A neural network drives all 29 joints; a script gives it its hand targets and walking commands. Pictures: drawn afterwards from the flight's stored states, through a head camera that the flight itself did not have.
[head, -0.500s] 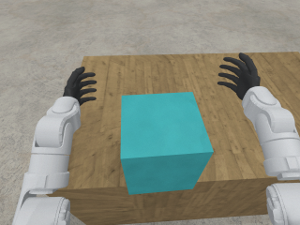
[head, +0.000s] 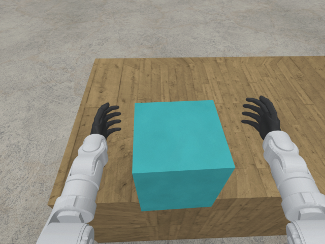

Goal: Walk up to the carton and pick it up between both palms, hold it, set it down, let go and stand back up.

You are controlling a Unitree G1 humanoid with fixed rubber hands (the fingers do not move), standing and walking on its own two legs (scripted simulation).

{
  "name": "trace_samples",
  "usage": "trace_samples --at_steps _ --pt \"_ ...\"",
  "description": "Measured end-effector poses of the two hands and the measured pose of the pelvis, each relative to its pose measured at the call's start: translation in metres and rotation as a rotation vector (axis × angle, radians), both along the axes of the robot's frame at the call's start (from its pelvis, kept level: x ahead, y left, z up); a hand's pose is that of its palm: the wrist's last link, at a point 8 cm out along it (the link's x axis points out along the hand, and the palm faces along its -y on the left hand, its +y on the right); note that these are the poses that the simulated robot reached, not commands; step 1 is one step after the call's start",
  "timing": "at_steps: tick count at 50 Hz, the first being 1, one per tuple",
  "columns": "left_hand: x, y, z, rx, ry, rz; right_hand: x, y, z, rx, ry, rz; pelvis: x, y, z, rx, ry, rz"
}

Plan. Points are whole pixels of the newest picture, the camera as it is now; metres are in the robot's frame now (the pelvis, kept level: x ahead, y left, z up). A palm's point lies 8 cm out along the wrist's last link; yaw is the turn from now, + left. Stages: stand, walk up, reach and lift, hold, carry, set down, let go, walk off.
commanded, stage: reach and lift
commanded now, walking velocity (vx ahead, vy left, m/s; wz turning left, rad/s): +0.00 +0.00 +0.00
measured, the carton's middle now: (175, 158) +0.36 -0.01 -0.02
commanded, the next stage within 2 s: none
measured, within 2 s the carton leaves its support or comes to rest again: neither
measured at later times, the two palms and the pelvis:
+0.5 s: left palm (105, 142) +0.37 +0.18 +0.04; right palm (255, 135) +0.39 -0.21 +0.06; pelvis +0.01 +0.01 +0.00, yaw +0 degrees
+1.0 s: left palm (117, 144) +0.37 +0.15 +0.04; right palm (236, 137) +0.39 -0.16 +0.05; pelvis +0.01 +0.01 +0.00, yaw +0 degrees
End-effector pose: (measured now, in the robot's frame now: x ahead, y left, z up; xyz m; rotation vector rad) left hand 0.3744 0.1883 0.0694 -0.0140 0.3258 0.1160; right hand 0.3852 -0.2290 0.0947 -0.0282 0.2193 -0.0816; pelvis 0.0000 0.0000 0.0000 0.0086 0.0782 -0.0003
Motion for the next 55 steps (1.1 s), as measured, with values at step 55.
trace_samples --at_steps 55 --pt "-0.009 -0.040 -0.031 0.006 -0.106 0.013 0.004 0.066 -0.045 -0.018 0.001 0.012 0.011 0.008 -0.001 -0.009 0.021 -0.003"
